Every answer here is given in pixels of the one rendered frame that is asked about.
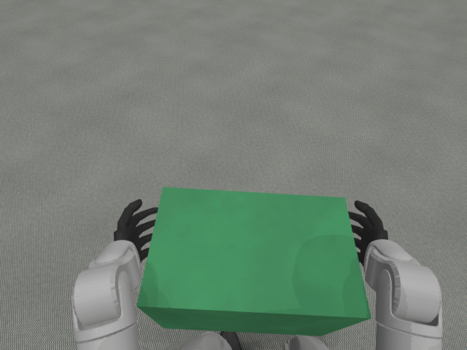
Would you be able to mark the robot left shin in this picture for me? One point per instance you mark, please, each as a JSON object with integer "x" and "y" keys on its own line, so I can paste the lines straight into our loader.
{"x": 212, "y": 333}

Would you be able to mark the robot right hand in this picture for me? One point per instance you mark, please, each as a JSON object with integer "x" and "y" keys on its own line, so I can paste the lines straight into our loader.
{"x": 372, "y": 228}

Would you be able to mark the robot left hand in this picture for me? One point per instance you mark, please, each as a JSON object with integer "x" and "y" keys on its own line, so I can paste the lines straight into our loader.
{"x": 127, "y": 230}

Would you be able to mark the carton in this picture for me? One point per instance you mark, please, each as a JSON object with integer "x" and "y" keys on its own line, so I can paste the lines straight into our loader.
{"x": 252, "y": 262}

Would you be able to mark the robot left foot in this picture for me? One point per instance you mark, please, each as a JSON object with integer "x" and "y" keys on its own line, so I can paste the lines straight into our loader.
{"x": 232, "y": 339}

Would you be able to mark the left robot forearm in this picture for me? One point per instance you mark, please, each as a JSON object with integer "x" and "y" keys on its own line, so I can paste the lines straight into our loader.
{"x": 103, "y": 306}

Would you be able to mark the right robot forearm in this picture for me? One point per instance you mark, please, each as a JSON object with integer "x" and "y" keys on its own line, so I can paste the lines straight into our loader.
{"x": 408, "y": 301}

